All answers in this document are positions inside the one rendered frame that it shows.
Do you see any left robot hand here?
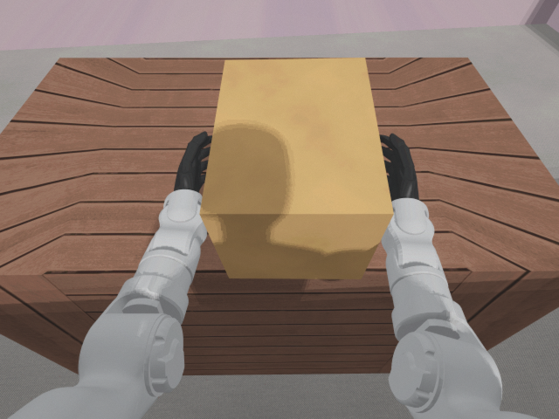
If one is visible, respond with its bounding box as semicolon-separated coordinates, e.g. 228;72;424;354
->
174;131;212;193

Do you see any carton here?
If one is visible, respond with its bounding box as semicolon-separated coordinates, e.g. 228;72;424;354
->
199;58;394;279

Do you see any left robot upper arm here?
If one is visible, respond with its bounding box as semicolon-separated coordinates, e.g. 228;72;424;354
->
7;313;184;419

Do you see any right robot upper arm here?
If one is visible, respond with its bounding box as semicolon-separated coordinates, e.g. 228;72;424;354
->
389;330;539;419

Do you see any robot right forearm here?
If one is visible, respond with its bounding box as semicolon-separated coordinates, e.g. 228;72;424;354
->
382;198;502;403

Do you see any robot left forearm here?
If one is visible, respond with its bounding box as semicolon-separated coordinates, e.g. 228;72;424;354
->
79;189;207;368

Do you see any pedestal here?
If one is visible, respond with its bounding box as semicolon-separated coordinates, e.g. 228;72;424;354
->
0;58;559;375

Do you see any right robot hand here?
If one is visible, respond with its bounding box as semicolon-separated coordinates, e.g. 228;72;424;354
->
379;134;419;201

